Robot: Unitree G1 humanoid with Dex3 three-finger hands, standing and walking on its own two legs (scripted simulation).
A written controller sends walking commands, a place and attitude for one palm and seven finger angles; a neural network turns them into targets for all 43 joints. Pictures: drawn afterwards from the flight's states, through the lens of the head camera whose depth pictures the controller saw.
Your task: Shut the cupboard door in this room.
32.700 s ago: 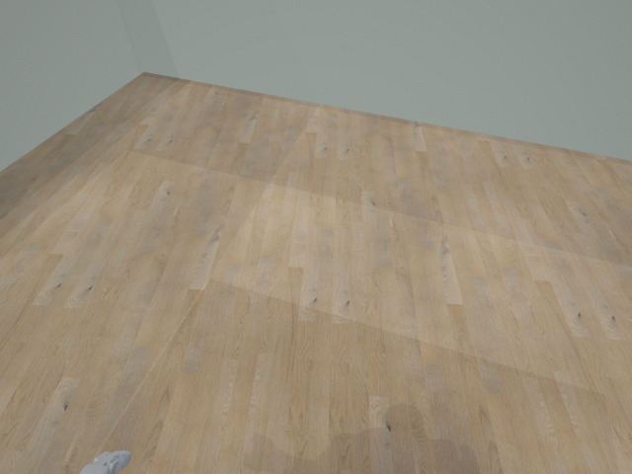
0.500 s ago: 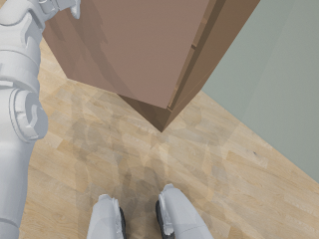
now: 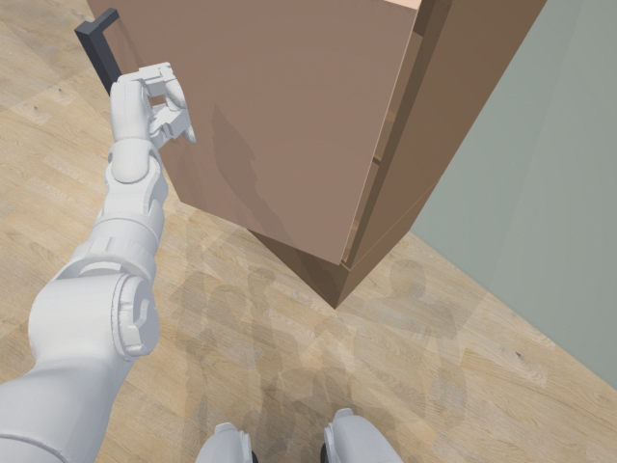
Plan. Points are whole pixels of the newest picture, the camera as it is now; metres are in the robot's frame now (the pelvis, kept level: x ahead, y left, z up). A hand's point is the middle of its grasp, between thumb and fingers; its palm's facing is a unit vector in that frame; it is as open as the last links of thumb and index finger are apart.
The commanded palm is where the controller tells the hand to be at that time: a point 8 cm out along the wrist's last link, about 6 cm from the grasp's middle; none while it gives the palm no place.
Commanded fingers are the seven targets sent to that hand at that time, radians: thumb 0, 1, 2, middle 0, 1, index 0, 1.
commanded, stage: pull the fist back off the door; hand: left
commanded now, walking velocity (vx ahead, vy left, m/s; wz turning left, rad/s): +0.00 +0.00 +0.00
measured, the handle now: (118, 65) +0.66 +0.18 +0.08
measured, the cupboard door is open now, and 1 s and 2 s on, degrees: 21 21 21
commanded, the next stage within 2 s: draw the hand back to the body in 0.32 s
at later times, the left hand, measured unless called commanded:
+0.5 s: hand (194, 147) +0.49 +0.08 +0.10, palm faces +0.03 -1.00 -0.02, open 3.1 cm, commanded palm +0.44 +0.14 +0.10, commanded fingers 0.00 0.90 0.90 -1.30 -1.50 -1.30 -1.50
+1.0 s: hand (77, 244) +0.34 +0.16 +0.15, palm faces +0.03 -1.00 -0.08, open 3.1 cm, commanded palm +0.30 +0.22 +0.17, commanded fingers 0.00 0.90 0.90 -1.05 -1.23 -1.05 -1.23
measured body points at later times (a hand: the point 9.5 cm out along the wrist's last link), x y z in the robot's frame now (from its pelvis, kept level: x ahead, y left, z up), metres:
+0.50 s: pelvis -0.01 +0.00 +0.00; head +0.09 -0.01 +0.44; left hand +0.48 +0.13 +0.10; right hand +0.04 -0.26 -0.12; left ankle +0.01 +0.12 -0.66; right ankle +0.00 -0.11 -0.66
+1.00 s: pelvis +0.00 +0.01 +0.05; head +0.01 +0.00 +0.50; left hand +0.33 +0.22 +0.16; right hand +0.16 -0.25 -0.04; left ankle +0.01 +0.12 -0.66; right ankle +0.00 -0.11 -0.66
